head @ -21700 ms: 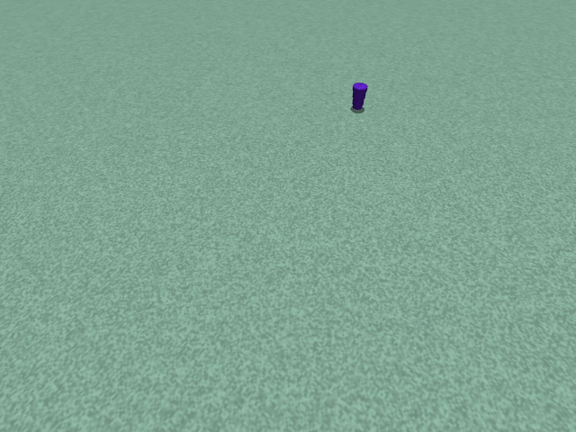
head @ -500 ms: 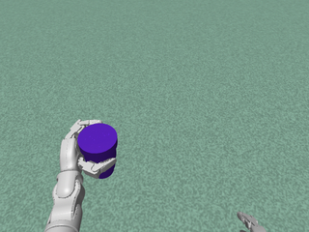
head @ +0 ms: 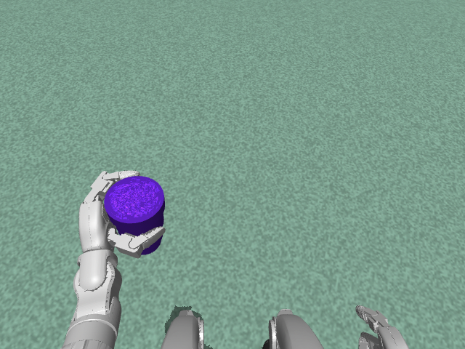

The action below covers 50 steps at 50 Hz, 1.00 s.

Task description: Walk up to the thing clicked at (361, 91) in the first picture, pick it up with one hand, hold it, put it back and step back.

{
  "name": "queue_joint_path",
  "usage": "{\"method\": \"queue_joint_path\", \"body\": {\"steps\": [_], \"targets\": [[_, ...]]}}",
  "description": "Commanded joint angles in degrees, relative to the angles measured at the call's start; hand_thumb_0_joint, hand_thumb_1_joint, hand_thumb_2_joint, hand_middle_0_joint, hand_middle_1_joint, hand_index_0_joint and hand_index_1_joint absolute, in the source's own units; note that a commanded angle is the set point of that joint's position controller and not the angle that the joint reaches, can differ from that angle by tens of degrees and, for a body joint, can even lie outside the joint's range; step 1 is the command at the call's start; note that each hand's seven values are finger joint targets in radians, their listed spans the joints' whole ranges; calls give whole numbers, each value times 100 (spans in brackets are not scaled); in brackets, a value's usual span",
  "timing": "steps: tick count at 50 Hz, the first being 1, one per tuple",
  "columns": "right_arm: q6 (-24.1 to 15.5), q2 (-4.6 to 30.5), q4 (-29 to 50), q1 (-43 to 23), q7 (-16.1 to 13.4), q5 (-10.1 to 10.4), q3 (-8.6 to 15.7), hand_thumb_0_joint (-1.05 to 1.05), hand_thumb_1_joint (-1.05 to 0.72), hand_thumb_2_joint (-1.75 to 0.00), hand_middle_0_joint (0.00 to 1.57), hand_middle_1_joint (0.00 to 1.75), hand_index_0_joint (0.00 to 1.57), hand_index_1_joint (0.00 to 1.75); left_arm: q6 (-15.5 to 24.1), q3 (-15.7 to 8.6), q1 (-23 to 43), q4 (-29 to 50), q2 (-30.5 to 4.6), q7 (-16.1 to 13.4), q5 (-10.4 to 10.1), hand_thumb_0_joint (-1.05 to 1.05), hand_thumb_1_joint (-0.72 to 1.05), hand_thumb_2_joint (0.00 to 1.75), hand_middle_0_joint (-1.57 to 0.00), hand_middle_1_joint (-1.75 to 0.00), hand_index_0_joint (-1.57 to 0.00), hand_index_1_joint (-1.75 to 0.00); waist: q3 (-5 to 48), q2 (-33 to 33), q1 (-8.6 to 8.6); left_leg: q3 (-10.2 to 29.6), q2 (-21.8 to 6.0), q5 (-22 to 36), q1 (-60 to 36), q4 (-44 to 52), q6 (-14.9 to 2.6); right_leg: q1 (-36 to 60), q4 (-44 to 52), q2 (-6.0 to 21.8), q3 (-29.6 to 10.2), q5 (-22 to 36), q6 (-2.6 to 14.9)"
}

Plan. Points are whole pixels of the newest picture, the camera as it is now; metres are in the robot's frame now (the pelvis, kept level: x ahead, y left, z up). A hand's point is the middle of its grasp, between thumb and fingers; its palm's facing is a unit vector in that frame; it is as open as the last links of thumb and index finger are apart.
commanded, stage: crouch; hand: left
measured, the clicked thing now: (140, 221) +0.35 +0.18 -0.03
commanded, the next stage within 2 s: lower in 1.42 s
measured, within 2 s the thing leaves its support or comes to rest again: neither
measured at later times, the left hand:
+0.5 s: hand (153, 241) +0.39 +0.20 -0.25, palm faces +0.20 -0.98 -0.03, open 11.7 cm
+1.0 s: hand (159, 250) +0.41 +0.22 -0.40, palm faces +0.20 -0.98 -0.02, open 11.7 cm
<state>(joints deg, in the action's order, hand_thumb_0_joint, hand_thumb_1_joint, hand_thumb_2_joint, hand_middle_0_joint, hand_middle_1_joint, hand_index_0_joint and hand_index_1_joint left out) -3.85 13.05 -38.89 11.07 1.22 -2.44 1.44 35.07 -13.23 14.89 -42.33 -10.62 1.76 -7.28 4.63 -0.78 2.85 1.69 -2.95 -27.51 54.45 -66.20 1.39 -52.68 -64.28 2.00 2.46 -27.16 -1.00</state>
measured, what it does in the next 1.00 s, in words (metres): lowers itself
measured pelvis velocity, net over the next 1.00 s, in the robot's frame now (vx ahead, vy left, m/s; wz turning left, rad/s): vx -0.06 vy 0.01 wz -0.10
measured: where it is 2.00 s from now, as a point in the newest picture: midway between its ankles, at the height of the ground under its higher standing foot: outside the picture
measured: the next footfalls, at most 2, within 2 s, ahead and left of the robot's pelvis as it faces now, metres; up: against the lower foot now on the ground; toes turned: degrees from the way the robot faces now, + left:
none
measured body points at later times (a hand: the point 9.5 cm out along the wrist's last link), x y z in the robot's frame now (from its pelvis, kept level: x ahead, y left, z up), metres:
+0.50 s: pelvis -0.04 +0.00 -0.21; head +0.15 +0.03 +0.20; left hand +0.37 +0.26 -0.25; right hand +0.07 -0.26 -0.34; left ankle +0.04 +0.13 -0.65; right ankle +0.04 -0.13 -0.65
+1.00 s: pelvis -0.06 +0.01 -0.34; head +0.15 +0.05 +0.05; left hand +0.40 +0.27 -0.40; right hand +0.00 -0.27 -0.45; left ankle +0.04 +0.13 -0.65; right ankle +0.04 -0.13 -0.65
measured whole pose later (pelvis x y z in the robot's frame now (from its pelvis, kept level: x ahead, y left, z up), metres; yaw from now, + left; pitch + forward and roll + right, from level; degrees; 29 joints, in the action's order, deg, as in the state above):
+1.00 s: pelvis -0.06 +0.01 -0.34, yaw -6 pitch +29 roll -6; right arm -0.3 15.7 -44.0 5.1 4.9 -8.8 -5.1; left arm 45.3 -31.6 40.4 -68.1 -28.0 7.6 -3.6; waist 2.0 -2.2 10.1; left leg 8.8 -1.5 -38.5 126.9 -136.2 2.1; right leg -123.4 -131.9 0.8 3.0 -37.4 -1.8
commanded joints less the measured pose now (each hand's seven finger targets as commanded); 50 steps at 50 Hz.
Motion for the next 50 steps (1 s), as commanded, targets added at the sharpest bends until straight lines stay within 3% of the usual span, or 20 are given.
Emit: {"method": "queue_joint_path", "body": {"steps": [1, 3, 7, 9, 10, 14, 18, 19, 20, 24, 25, 27, 32, 34, 36, 38, 40, 47, 48, 50], "targets": [[-171, 901, 489, 75, 38, -35, 291, 0, -90, -91, 20, 30, 20, 30, 1125, -261, 2117, 995, -892, 179, -161, 0, 0, 115, -119, -131, -120, -131, 2785, 595, 68, 111, 232, 1040, -459, -271, -121, -455, -398, -229, 48, 1034, 267], [-151, 956, 472, 88, 32, -51, 293, 0, -90, -91, 20, 30, 20, 30, 1268, -377, 2498, 899, -1184, 251, -113, 0, 2, 116, -120, -131, -121, -132, 3061, 614, 111, 84, 242, 897, 50, -707, -156, -753, -712, -221, -44, 956, 259], [-109, 1023, 445, 89, 72, -102, 284, 0, -91, -91, 20, 30, 20, 30, 1377, -549, 2786, 617, -1256, 265, -187, 0, 0, 115, -119, -130, -120, -131, 3555, 660, 125, 108, 234, 776, 736, -1361, -154, -1346, -1316, -223, -135, 778, 257], [-61, 1074, 413, 69, 99, -122, 273, 0, -91, -91, 20, 30, 20, 30, 1408, -818, 2918, 657, -1540, 219, -212, 0, 0, 117, -119, -130, -119, -131, 3767, 806, 29, 107, 253, 827, 949, -1617, -147, -1631, -1625, -236, -113, 772, 280], [-30, 1066, 372, 111, 114, -134, 263, 0, -92, -91, 20, 30, 20, 30, 1411, -793, 2925, 543, -1494, 225, -232, 0, 2, 117, -119, -130, -119, -131, 3828, 743, 38, 89, 242, 837, 1119, -1769, -157, -1623, -1711, -234, -152, 790, 262], [8, 1147, 224, 153, 159, -193, 279, 0, -92, -92, 20, 30, 20, 30, 1464, -784, 3359, 358, -1583, 308, -124, 0, 7, 122, -122, -134, -122, -135, 4047, 866, 223, 169, 235, 725, 1496, -2281, -161, -2486, -2377, -271, -24, 649, 323], [49, 1190, 65, 217, 193, -237, 259, 0, -92, -91, 20, 30, 20, 30, 1521, -1041, 3559, 5, -1799, 378, -98, 0, 8, 124, -123, -136, -123, -138, 4249, 752, 272, 142, 237, 470, 2194, -2859, -168, -2868, -2897, -269, -13, 431, 316], [65, 1220, 35, 217, 198, -249, 244, 0, -92, -92, 20, 30, 20, 30, 1540, -1266, 3647, -117, -2023, 368, -105, 0, 7, 124, -122, -136, -122, -137, 4276, 726, 224, 119, 233, 436, 2312, -3022, -184, -2975, -3016, -262, -26, 381, 304], [77, 1214, 21, 244, 208, -279, 221, 0, -92, -91, 20, 30, 20, 30, 1547, -1226, 3664, -234, -1994, 372, -47, 0, 7, 125, -123, -137, -123, -138, 4302, 771, 268, 119, 229, 520, 2401, -3143, -177, -3081, -3181, -260, 15, 437, 308], [89, 1212, -68, 192, 251, -346, 155, 0, -92, -92, 20, 30, 20, 30, 1663, -1399, 3853, -627, -2147, 393, 48, 0, 7, 127, -124, -139, -124, -140, 4135, 781, 339, 45, 259, -33, 3140, -3606, -174, -3556, -3590, -260, 26, -28, 301], [104, 1246, -62, 147, 257, -349, 143, 0, -93, -92, 20, 30, 20, 30, 1707, -1590, 3989, -544, -2461, 386, 72, 0, 5, 127, -123, -138, -123, -140, 4193, 832, 282, 52, 262, -194, 3241, -3660, -166, -3705, -3720, -277, 53, -184, 317], [135, 1281, -76, 169, 271, -395, 120, 0, -93, -92, 20, 30, 20, 30, 1752, -1482, 4169, -517, -2387, 456, 104, 0, 6, 127, -122, -138, -122, -139, 4344, 1059, 384, 30, 249, -79, 3165, -3887, -161, -3888, -3957, -267, 97, -55, 316], [151, 1369, -197, 183, 278, -440, 61, 0, -94, -92, 20, 30, 20, 30, 1752, -1827, 4462, -649, -2919, 440, 162, 0, 2, 124, -119, -134, -119, -136, 4295, 1226, 389, -31, 246, -459, 3669, -4308, -155, -4268, -4408, -281, 152, -320, 306], [178, 1367, -190, 144, 274, -451, 31, 0, -93, -92, 20, 30, 20, 30, 1757, -1681, 4743, -604, -2812, 488, 157, 0, 3, 123, -118, -132, -118, -134, 4167, 1198, 554, -34, 243, -676, 3934, -4475, -171, -4422, -4533, -278, 179, -456, 288], [181, 1417, -245, 162, 274, -480, 8, 0, -93, -92, 20, 30, 20, 30, 1726, -1833, 4692, -768, -3026, 489, 188, 0, 3, 121, -116, -130, -116, -132, 4126, 1210, 502, -60, 255, -823, 4135, -4639, -182, -4506, -4643, -283, 195, -555, 269], [200, 1470, -305, 194, 284, -503, -47, 0, -93, -92, 20, 30, 20, 30, 1693, -1744, 4753, -1023, -2910, 538, 202, 0, 6, 121, -116, -130, -116, -132, 3941, 1178, 640, -5, 234, -824, 4255, -4792, -172, -4706, -4820, -287, 279, -543, 262], [244, 1508, -295, 198, 274, -543, -96, 0, -93, -92, 20, 30, 20, 30, 1709, -2001, 4827, -843, -3324, 487, 202, 0, 2, 120, -116, -129, -116, -131, 4145, 1237, 537, -20, 242, -702, 4353, -4977, -173, -4605, -4943, -303, 275, -443, 252], [308, 1639, -185, 55, 309, -613, -232, 0, -92, -91, 20, 30, 20, 30, 1649, -1978, 4512, -1149, -3233, 601, 223, 0, 9, 119, -116, -129, -117, -130, 3761, 1280, 608, 102, 228, -636, 4699, -5318, -144, -5007, -5389, -342, 465, -336, 265], [317, 1651, -298, 128, 323, -631, -265, 0, -93, -91, 20, 30, 20, 30, 1634, -1856, 4475, -1328, -3021, 639, 212, 0, 9, 120, -116, -130, -117, -131, 3590, 1264, 693, 143, 224, -616, 4692, -5361, -132, -5147, -5458, -335, 507, -308, 263], [351, 1734, -185, 50, 325, -677, -294, 0, -93, -91, 20, 30, 20, 30, 1663, -2097, 4584, -1052, -3424, 608, 244, 0, 8, 119, -116, -130, -117, -131, 3698, 1399, 644, 168, 220, -569, 4696, -5456, -126, -5137, -5533, -344, 526, -247, 262]]}}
